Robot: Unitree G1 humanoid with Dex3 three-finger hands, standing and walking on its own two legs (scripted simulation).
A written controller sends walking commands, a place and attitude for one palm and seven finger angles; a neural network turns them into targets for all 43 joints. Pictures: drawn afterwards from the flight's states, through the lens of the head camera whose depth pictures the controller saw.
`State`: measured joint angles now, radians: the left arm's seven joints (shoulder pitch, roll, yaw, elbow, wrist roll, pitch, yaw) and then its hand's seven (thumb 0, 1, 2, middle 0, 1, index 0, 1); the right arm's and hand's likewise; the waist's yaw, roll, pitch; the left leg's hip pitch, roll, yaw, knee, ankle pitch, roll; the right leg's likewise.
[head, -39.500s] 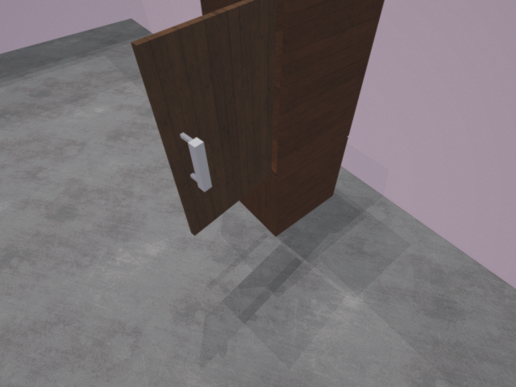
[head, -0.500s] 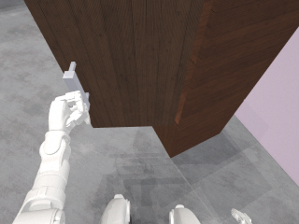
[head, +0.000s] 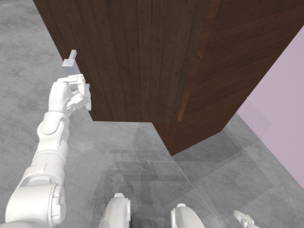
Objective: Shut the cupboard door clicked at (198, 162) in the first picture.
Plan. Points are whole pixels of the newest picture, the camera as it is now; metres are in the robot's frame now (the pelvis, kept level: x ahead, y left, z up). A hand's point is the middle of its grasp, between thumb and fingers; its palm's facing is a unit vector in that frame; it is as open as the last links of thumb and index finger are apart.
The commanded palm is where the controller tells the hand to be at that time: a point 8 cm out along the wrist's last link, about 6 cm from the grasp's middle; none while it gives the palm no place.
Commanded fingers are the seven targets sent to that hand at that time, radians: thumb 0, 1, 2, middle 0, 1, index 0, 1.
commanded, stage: push the door shut along its arc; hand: left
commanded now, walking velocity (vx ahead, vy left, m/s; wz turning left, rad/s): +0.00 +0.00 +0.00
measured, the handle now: (79, 77) +0.51 +0.22 +0.06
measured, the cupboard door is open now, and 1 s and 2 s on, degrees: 62 42 33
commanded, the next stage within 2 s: pull the fist back off the door in 1.54 s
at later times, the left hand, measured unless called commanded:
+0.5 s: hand (94, 80) +0.49 +0.17 +0.07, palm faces -0.17 -0.99 -0.01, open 3.1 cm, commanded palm +0.49 +0.21 +0.07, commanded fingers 0.00 0.90 0.90 -1.30 -1.50 -1.30 -1.50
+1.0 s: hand (110, 63) +0.55 +0.13 +0.07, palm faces -0.30 -0.95 -0.01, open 3.1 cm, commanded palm +0.56 +0.16 +0.07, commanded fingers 0.00 0.90 0.90 -1.30 -1.50 -1.30 -1.50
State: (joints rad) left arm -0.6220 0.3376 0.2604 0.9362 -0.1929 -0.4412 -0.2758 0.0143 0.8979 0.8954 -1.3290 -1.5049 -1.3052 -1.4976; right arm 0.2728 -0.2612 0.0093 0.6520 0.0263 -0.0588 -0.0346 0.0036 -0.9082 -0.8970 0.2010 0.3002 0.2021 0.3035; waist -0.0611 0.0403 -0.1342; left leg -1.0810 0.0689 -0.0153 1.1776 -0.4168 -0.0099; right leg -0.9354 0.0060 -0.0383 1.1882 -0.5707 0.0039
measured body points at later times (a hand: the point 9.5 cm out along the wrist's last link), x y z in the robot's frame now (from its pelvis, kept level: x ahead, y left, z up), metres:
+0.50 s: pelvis -0.01 +0.01 -0.02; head +0.12 +0.02 +0.42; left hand +0.50 +0.22 +0.07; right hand +0.02 -0.26 -0.13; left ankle +0.08 +0.13 -0.64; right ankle +0.00 -0.13 -0.64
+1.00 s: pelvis -0.01 +0.01 -0.04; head +0.15 +0.03 +0.38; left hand +0.56 +0.18 +0.08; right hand +0.00 -0.26 -0.14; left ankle +0.08 +0.13 -0.64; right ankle +0.00 -0.13 -0.64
